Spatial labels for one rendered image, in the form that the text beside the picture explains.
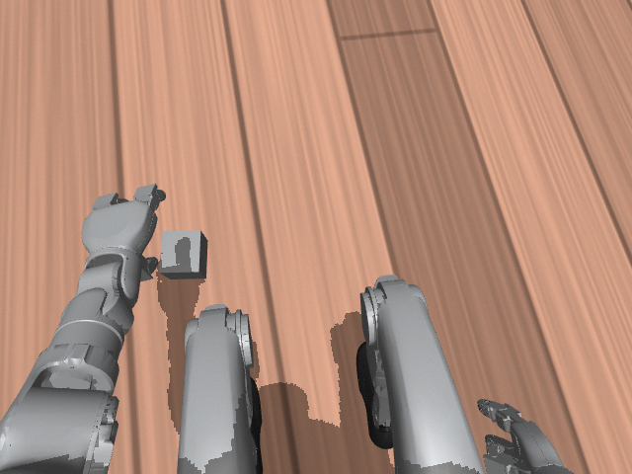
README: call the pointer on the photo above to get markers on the left robot arm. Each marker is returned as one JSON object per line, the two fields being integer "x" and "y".
{"x": 63, "y": 421}

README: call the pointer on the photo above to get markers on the small box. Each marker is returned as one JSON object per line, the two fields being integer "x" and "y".
{"x": 183, "y": 254}

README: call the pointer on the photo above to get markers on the right robot hand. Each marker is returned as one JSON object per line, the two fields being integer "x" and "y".
{"x": 530, "y": 449}

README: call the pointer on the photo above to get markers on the right robot foot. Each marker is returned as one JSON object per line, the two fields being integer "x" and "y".
{"x": 380, "y": 436}

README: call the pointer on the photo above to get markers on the left robot hand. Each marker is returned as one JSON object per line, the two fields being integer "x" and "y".
{"x": 119, "y": 223}

